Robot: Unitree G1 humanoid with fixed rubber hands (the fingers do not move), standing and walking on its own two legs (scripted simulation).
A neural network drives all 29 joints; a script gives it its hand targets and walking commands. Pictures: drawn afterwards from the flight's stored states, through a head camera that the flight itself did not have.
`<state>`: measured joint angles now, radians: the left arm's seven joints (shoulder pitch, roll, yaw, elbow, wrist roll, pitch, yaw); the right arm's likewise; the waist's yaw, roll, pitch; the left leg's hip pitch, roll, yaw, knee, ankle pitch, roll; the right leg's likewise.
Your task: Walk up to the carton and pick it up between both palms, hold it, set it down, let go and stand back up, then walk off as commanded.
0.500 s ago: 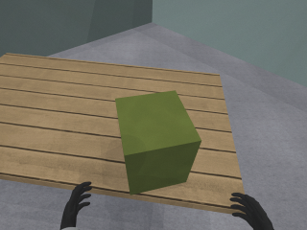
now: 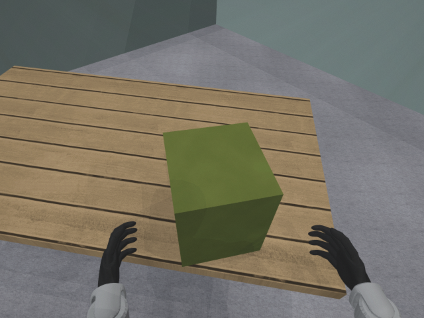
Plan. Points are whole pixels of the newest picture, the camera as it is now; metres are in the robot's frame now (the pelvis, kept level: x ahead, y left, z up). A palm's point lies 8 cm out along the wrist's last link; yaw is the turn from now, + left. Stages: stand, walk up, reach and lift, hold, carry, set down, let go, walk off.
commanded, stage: reach and lift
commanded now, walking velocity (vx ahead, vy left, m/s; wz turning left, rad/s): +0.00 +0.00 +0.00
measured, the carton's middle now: (214, 195) +0.39 +0.03 -0.03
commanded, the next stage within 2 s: none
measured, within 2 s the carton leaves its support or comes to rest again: neither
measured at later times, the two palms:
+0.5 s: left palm (106, 237) +0.23 +0.21 +0.04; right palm (334, 224) +0.30 -0.21 +0.04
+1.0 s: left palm (98, 201) +0.27 +0.22 +0.09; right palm (324, 177) +0.36 -0.18 +0.10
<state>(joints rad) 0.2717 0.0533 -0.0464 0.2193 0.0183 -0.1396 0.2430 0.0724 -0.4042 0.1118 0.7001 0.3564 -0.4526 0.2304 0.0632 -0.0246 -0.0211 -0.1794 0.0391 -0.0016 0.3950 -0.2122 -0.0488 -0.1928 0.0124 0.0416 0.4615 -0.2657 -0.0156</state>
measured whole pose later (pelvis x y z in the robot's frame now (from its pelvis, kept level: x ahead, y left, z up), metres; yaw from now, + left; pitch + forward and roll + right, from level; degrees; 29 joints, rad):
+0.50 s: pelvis -0.01 +0.00 +0.00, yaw +0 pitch +1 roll +1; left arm 0.09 0.05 0.03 0.07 0.01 0.15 0.22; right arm -0.14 -0.40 0.13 0.57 0.37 -0.19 0.16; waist 0.07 -0.02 -0.03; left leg -0.18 0.04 0.00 0.34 -0.17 -0.05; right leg -0.19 0.01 0.04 0.41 -0.23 -0.02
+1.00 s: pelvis -0.01 +0.00 +0.00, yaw +0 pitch +0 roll +1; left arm -0.17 0.05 0.12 0.04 -0.01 0.44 0.21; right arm -0.43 -0.41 0.11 0.58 0.37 0.07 0.13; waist 0.10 -0.01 -0.03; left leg -0.18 0.04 0.00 0.34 -0.17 -0.05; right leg -0.19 0.02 0.04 0.41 -0.22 -0.02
